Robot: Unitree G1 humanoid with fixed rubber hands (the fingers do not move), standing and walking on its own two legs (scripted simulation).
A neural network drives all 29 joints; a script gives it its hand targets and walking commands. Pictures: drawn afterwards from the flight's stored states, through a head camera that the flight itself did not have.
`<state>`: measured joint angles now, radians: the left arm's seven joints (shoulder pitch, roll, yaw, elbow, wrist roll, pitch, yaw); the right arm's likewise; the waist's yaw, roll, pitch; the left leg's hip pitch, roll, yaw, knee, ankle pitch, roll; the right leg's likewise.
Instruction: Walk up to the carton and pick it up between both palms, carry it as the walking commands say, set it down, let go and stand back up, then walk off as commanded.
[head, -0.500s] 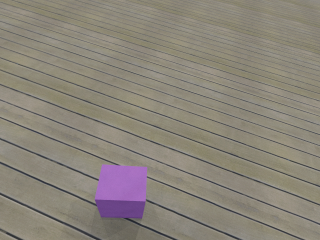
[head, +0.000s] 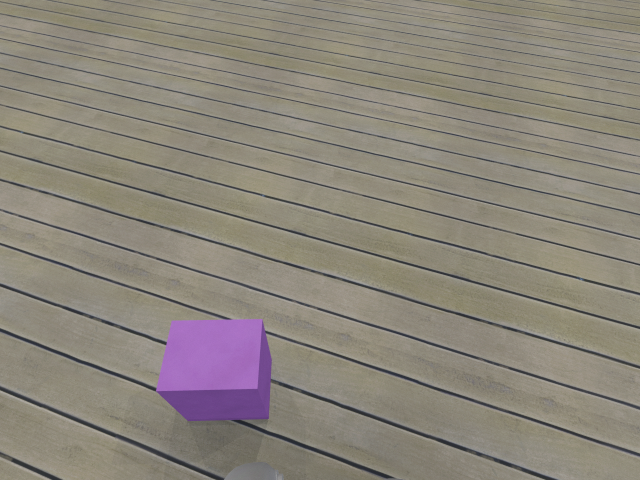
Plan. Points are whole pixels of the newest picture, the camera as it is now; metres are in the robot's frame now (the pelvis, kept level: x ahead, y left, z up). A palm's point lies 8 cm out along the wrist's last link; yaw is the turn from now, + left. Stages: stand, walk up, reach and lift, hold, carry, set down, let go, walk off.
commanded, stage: walk off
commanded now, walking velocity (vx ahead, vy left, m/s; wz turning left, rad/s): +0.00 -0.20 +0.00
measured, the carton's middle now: (223, 372) +0.45 +0.26 -0.61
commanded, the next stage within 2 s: none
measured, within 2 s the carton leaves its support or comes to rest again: neither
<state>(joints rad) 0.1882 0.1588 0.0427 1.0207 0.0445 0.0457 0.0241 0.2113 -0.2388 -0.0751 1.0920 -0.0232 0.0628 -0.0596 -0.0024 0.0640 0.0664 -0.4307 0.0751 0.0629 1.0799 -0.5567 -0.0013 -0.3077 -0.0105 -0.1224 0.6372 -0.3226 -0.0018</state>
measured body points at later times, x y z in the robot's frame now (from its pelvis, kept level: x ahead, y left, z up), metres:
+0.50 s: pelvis +0.00 -0.10 +0.01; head +0.04 -0.09 +0.46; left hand +0.07 +0.15 -0.14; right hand -0.01 -0.34 -0.14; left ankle -0.01 +0.05 -0.72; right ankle +0.00 -0.26 -0.70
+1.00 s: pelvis +0.00 -0.20 +0.01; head +0.02 -0.16 +0.46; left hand +0.03 +0.02 -0.17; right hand +0.05 -0.44 -0.12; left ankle -0.02 -0.11 -0.72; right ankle -0.03 -0.34 -0.64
